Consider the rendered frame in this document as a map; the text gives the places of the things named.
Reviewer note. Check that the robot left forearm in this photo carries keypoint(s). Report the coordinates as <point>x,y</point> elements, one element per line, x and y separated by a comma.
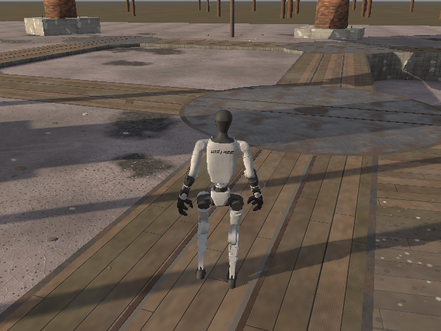
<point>187,185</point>

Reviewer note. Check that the robot right upper arm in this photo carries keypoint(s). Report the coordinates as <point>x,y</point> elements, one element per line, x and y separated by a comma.
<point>243,146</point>

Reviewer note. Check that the right robot foot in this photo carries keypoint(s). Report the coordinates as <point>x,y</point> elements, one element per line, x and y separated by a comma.
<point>231,281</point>

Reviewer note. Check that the robot left upper arm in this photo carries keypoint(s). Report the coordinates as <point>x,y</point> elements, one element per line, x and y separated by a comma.
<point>200,145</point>

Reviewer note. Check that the robot right forearm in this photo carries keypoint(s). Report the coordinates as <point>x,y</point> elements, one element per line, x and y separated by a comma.
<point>255,185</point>

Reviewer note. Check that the left robot hand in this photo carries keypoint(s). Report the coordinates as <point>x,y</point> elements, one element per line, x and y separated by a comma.
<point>181,206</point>

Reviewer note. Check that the right robot hand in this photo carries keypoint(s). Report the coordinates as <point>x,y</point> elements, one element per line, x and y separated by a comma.
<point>258,201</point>

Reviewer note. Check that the robot left thigh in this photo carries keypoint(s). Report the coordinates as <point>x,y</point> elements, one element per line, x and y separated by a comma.
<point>203,205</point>

